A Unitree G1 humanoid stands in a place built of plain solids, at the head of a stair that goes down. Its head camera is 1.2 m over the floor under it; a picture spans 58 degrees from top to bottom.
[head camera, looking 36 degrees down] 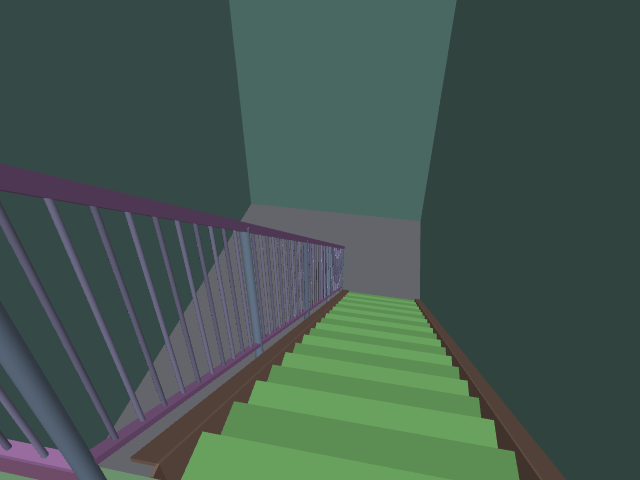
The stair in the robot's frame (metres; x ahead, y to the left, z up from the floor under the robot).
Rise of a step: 0.19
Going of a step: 0.24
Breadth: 1.09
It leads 11 degrees to the right of straight ahead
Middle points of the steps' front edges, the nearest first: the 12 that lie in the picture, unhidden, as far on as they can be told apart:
0.70 -0.14 -0.19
0.94 -0.18 -0.38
1.18 -0.23 -0.57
1.42 -0.28 -0.76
1.66 -0.32 -0.95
1.90 -0.37 -1.14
2.15 -0.42 -1.32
2.39 -0.46 -1.51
2.63 -0.51 -1.70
2.87 -0.55 -1.89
3.11 -0.60 -2.08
3.35 -0.65 -2.27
